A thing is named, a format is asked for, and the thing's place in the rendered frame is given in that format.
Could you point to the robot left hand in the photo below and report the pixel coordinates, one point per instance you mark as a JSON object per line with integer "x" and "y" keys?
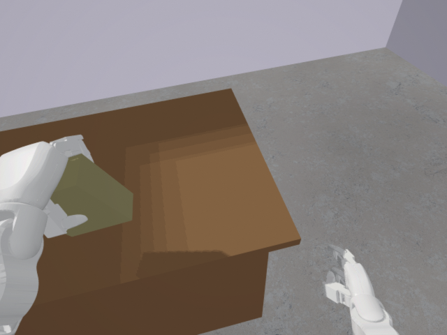
{"x": 30, "y": 175}

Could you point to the robot right hand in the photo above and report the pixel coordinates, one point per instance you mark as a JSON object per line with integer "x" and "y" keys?
{"x": 350, "y": 282}

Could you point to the robot left forearm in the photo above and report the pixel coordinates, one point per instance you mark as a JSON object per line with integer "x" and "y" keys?
{"x": 21, "y": 244}

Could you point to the sponge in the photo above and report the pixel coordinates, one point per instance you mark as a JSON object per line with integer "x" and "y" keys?
{"x": 86, "y": 189}

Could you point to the table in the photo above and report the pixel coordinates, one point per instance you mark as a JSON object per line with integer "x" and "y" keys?
{"x": 206, "y": 214}

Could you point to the robot right forearm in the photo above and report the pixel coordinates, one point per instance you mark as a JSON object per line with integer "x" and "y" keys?
{"x": 369, "y": 317}

